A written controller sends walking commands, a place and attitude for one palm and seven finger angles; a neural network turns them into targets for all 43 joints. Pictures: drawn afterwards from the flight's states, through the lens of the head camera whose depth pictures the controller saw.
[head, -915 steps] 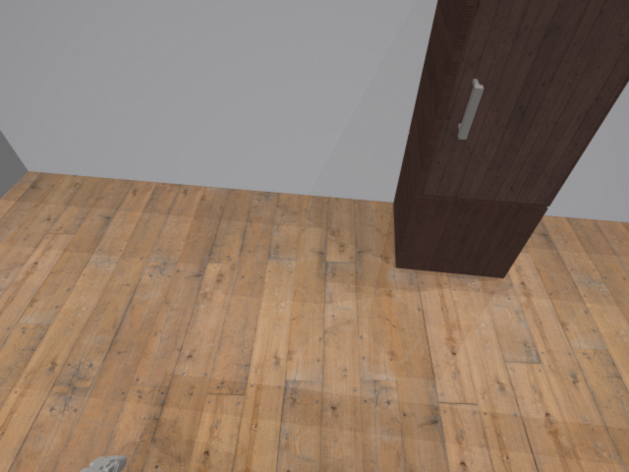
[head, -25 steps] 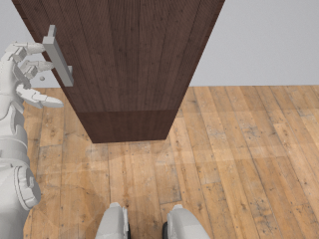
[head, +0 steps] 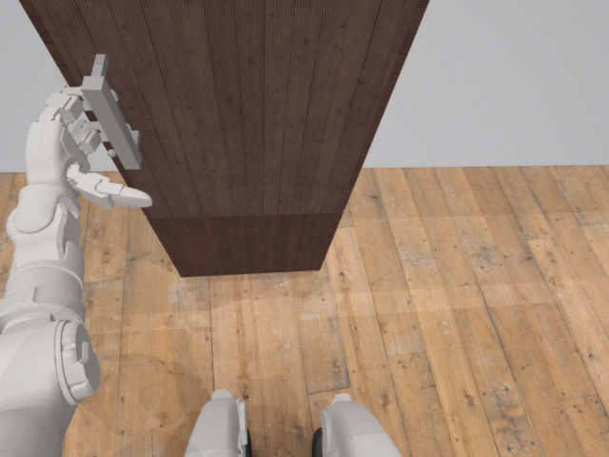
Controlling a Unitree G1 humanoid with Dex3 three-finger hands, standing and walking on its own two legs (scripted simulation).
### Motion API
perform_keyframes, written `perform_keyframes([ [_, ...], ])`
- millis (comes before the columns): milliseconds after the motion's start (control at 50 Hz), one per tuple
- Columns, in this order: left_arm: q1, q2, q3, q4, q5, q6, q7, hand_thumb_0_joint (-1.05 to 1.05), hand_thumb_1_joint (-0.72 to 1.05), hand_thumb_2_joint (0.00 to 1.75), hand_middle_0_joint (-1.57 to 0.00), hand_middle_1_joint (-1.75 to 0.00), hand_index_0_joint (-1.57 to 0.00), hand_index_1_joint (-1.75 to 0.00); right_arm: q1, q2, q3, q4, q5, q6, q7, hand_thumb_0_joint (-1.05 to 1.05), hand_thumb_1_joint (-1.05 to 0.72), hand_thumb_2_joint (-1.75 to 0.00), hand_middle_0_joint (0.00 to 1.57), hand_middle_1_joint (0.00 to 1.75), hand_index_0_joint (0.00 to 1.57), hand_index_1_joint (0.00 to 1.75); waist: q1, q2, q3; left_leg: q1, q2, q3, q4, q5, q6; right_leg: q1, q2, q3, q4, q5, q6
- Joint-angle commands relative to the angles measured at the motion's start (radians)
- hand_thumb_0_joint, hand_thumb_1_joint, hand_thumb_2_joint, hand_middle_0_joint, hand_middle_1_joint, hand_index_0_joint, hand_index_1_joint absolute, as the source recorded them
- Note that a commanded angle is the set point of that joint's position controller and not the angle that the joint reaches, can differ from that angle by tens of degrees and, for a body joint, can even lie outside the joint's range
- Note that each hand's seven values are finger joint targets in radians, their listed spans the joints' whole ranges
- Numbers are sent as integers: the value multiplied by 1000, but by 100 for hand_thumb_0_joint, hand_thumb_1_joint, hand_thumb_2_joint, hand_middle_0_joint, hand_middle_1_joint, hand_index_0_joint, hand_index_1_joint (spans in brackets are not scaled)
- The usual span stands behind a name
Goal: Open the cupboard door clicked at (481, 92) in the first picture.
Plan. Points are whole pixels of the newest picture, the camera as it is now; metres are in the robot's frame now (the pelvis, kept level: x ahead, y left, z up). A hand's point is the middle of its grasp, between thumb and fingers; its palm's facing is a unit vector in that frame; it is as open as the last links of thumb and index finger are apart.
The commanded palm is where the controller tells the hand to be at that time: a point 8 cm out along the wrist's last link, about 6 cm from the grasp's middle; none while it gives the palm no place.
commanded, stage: slide the fingers in behind the handle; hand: left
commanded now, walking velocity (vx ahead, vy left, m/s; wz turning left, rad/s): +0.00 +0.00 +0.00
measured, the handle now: (118, 116) +0.53 +0.22 +0.07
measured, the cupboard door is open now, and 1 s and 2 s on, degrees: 0 0 13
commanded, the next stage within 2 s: close the thumb around the handle in 0.64 s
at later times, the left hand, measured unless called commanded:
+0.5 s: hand (129, 153) +0.48 +0.20 +0.06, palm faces +0.06 -1.00 -0.02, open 14.0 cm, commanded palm +0.45 +0.24 +0.06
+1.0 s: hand (127, 154) +0.48 +0.20 +0.06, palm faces +0.06 -1.00 -0.02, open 12.1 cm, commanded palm +0.45 +0.24 +0.06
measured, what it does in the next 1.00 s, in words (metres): stands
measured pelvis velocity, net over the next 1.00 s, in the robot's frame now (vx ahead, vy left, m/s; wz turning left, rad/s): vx -0.01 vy -0.01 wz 0.01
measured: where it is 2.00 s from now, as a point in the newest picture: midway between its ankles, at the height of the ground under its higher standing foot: outside the picture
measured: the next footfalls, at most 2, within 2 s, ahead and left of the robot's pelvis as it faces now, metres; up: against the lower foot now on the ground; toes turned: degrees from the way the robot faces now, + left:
none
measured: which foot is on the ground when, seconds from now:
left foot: down 0.00-1.00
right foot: down 0.00-1.00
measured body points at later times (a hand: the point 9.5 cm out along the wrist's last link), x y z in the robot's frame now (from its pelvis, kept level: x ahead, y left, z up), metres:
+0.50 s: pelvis +0.00 -0.01 +0.00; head +0.12 +0.02 +0.43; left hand +0.47 +0.26 +0.06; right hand +0.03 -0.27 -0.11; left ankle +0.03 +0.10 -0.65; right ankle +0.00 -0.13 -0.65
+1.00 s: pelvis -0.01 -0.01 +0.00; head +0.12 +0.02 +0.43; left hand +0.47 +0.26 +0.06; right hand +0.03 -0.27 -0.11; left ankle +0.03 +0.10 -0.65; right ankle +0.00 -0.13 -0.65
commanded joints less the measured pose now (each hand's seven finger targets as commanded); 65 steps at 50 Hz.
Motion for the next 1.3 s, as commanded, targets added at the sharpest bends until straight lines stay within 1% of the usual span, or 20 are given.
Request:
perform_keyframes([
  [0, -400, 233, 31, -235, -12, -85, 14, 0, -50, 30, -30, -120, -30, -120, 141, -183, -73, -55, -6, -20, -17, 0, -90, -90, 20, 30, 20, 30, -6, 126, -495, 500, -25, -61, -113, 401, 2, 100, 30, 24, -129, 337, -20],
  [40, -361, 240, 38, -210, -9, -86, 18, 0, -50, 30, -30, -120, -30, -120, 137, -182, -69, -59, -6, -18, -13, 0, -90, -90, 20, 30, 20, 30, 4, 123, -467, 467, -28, -56, -119, 376, 0, 117, 29, 24, -131, 326, -22],
  [220, -405, 174, -11, -209, -5, -99, 46, 0, -50, 30, -30, -120, -30, -120, 132, -177, -71, -56, -6, -19, -9, 0, -90, -90, 20, 30, 20, 30, -13, 123, -448, 486, -26, -65, -125, 352, -4, 80, 30, 19, -132, 297, -22],
  [280, -407, 211, 17, -202, 4, -105, 58, 0, -50, 30, -30, -120, -30, -120, 138, -182, -72, -56, -10, -18, -10, 0, -90, -90, 20, 30, 20, 30, -7, 118, -463, 478, -27, -66, -119, 356, -2, 91, 30, 22, -123, 302, -24],
  [360, -383, 216, 25, -187, 8, -105, 61, 0, -50, 30, -30, -120, -30, -120, 129, -180, -70, -64, -8, -16, -8, 0, -90, -90, 20, 30, 20, 30, 1, 100, -453, 442, -32, -54, -121, 331, 0, 119, 29, 29, -131, 301, -20],
  [380, -393, 209, 15, -180, 8, -105, 58, 0, -50, 30, -30, -120, -30, -120, 133, -180, -68, -62, -9, -16, -9, 0, -90, -90, 20, 30, 20, 30, -9, 100, -449, 445, -31, -56, -117, 337, 3, 111, 30, 29, -127, 307, -21],
  [420, -411, 194, 0, -206, 4, -108, 53, 0, -50, 30, -30, -120, -30, -120, 126, -177, -69, -66, -7, -16, -8, 0, -90, -90, 20, 30, 20, 30, -5, 128, -466, 455, -32, -53, -118, 332, 1, 111, 28, 33, -129, 304, -19],
  [460, -378, 214, 21, -191, 3, -107, 52, 0, -50, 30, -30, -120, -30, -120, 129, -181, -71, -65, -6, -15, -10, 0, -90, -90, 20, 30, 20, 30, 0, 99, -463, 447, -31, -54, -121, 336, 0, 124, 30, 31, -131, 308, -20],
  [660, -405, 164, -21, -195, -4, -109, 47, 0, -50, 30, -30, -120, -30, -120, 127, -177, -74, -54, -4, -17, -11, 0, -90, -90, 20, 30, 20, 30, -15, 112, -439, 455, -31, -54, -121, 312, 1, 90, 28, 31, -140, 285, -18],
  [680, -427, 164, -19, -201, -6, -113, 49, 0, -50, 30, -30, -120, -30, -120, 135, -178, -73, -52, -7, -19, -11, 0, -90, -90, 20, 30, 20, 30, -20, 112, -441, 469, -31, -60, -120, 324, 3, 83, 30, 27, -135, 288, -21],
  [700, -399, 213, 26, -201, -5, -113, 54, 0, -50, 30, -30, -120, -30, -120, 135, -183, -74, -53, -7, -18, -12, 0, -90, -90, 20, 30, 20, 30, 4, 105, -476, 460, -32, -56, -118, 332, 1, 117, 28, 32, -132, 301, -20],
  [720, -384, 224, 33, -206, -4, -112, 55, 0, -50, 30, -30, -120, -30, -120, 131, -182, -73, -58, -6, -16, -12, 0, -90, -90, 20, 30, 20, 30, 6, 114, -485, 457, -33, -51, -120, 340, 1, 131, 28, 35, -130, 315, -19],
  [760, -364, 214, 25, -200, -3, -109, 53, 0, -39, 35, -31, -121, -31, -121, 126, -176, -70, -64, -4, -17, -12, 0, -90, -90, 20, 30, 20, 30, 7, 83, -467, 421, -36, -45, -122, 320, 4, 158, 28, 39, -136, 315, -16],
  [820, -407, 215, 10, -180, 4, -105, 49, 0, -22, 42, -32, -123, -32, -123, 125, -179, -67, -58, -3, -16, -15, 0, -90, -90, 20, 30, 20, 30, -14, 96, -417, 407, -33, -49, -121, 292, 5, 119, 28, 38, -138, 289, -16],
  [920, -431, 211, 5, -196, -1, -118, 42, 0, 6, 54, -34, -126, -34, -126, 125, -181, -69, -55, -4, -24, -17, 0, -90, -90, 20, 30, 20, 30, -13, 124, -460, 446, -31, -56, -116, 297, 2, 97, 28, 37, -133, 272, -20],
  [960, -432, 196, -6, -175, -2, -111, 39, 0, 17, 59, -35, -127, -35, -127, 127, -183, -69, -49, -6, -26, -17, 0, -90, -90, 20, 30, 20, 30, -19, 124, -444, 452, -29, -60, -116, 299, 1, 77, 29, 31, -134, 265, -20],
  [1020, -411, 186, -7, -191, -7, -107, 37, 0, 34, 66, -36, -129, -36, -129, 130, -181, -71, -54, -6, -24, -14, 0, -90, -90, 20, 30, 20, 30, -8, 130, -486, 473, -31, -59, -112, 344, 1, 95, 29, 30, -126, 304, -20],
  [1140, -408, 193, 1, -185, -1, -97, 51, 0, 68, 80, -38, -133, -38, -133, 134, -182, -71, -55, -6, -19, -13, 0, -90, -90, 20, 30, 20, 30, -9, 102, -459, 450, -31, -59, -117, 332, 1, 99, 29, 28, -129, 299, -18],
  [1220, -417, 205, 11, -189, 5, -110, 65, 0, 90, 90, -40, -135, -40, -135, 131, -180, -70, -55, -8, -21, -12, 0, -90, -90, 20, 30, 20, 30, -7, 123, -460, 461, -30, -61, -115, 338, -1, 89, 30, 27, -126, 294, -21],
  [1280, -412, 236, 36, -181, 6, -113, 63, 0, 90, 90, -40, -135, -40, -135, 140, -184, -67, -54, -12, -21, -13, 0, -90, -90, 20, 30, 20, 30, -8, 96, -473, 437, -32, -57, -108, 347, 4, 121, 31, 32, -120, 319, -20],
])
